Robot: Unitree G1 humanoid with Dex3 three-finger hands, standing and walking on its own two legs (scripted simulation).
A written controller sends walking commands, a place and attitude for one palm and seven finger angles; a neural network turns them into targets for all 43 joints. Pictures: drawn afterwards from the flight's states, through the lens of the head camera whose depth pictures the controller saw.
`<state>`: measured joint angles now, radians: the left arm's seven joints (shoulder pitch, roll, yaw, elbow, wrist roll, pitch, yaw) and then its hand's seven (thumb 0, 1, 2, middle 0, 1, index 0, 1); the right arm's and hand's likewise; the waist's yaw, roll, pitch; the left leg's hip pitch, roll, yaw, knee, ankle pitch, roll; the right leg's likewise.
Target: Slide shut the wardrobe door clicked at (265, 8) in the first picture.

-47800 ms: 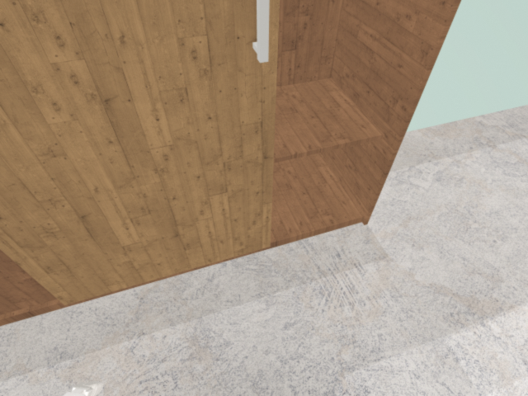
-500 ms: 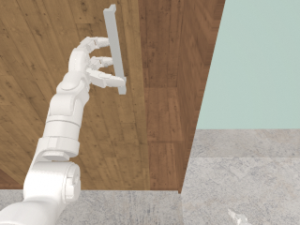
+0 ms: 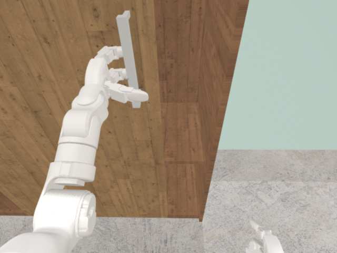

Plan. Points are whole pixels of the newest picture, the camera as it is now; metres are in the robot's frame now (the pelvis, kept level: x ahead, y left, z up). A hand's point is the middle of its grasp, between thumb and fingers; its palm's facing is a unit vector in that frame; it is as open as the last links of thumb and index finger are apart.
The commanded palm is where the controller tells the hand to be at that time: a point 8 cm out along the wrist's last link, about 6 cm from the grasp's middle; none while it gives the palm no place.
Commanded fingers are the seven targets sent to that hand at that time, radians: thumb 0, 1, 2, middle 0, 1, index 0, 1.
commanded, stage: slide the fingers in behind the handle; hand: left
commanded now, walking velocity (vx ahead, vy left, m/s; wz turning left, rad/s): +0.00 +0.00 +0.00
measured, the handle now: (132, 63) +0.48 +0.11 +0.25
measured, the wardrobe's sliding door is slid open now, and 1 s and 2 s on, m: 0.18 0.18 0.18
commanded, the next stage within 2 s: grip the handle and tug to test in 1.12 s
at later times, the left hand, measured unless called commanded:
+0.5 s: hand (134, 78) +0.41 +0.10 +0.25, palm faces +0.02 -1.00 +0.02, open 14.0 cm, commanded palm +0.38 +0.15 +0.25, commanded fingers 0.00 -0.50 0.30 -0.30 -1.20 -0.30 -1.20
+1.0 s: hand (131, 79) +0.41 +0.10 +0.25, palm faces +0.04 -1.00 +0.01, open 14.1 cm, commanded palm +0.39 +0.15 +0.25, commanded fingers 0.00 -0.50 0.30 -0.30 -1.20 -0.30 -1.20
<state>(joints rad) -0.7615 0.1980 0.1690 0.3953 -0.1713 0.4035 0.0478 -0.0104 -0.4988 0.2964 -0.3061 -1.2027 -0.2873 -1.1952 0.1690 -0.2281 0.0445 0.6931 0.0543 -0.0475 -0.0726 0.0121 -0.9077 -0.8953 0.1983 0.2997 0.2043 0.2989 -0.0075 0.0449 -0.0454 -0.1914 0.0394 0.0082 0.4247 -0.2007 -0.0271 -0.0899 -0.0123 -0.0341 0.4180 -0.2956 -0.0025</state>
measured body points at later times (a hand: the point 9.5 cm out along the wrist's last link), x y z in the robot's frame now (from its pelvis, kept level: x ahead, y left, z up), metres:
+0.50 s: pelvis +0.00 +0.00 +0.00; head -0.03 -0.02 +0.45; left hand +0.41 +0.15 +0.25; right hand +0.16 -0.23 -0.10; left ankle +0.02 +0.14 -0.74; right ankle -0.04 -0.11 -0.74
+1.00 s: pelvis +0.00 +0.00 +0.00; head -0.02 -0.02 +0.45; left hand +0.41 +0.16 +0.25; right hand +0.16 -0.23 -0.10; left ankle +0.02 +0.14 -0.74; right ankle -0.04 -0.11 -0.74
